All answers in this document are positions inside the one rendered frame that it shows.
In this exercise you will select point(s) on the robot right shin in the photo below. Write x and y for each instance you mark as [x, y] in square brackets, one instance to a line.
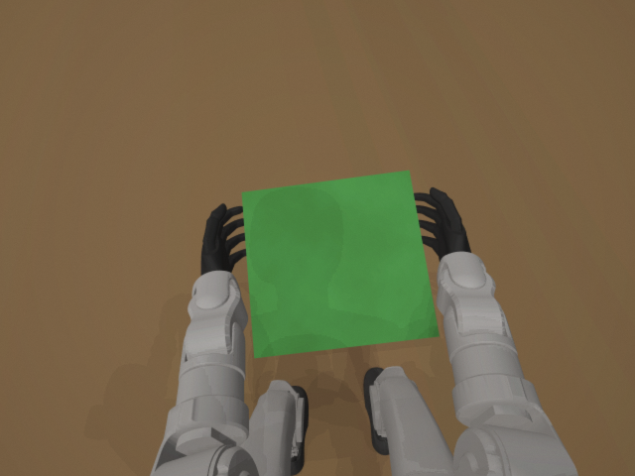
[394, 371]

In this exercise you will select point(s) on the robot left forearm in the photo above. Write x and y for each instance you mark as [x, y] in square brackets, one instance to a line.
[210, 409]

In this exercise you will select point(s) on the robot right hand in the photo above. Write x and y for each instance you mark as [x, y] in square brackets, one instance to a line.
[448, 228]

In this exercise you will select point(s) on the robot left upper arm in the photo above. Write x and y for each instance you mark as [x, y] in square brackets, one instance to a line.
[223, 460]

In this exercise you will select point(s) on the robot right upper arm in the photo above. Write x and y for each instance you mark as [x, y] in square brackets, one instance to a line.
[490, 450]

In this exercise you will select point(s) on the carton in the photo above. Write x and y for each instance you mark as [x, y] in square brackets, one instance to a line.
[336, 264]

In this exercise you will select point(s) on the robot left hand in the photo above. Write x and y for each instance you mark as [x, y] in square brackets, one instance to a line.
[215, 248]

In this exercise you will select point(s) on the left robot thigh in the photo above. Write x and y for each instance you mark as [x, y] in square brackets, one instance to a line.
[276, 423]

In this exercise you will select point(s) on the robot right forearm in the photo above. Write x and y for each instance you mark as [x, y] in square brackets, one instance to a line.
[490, 387]

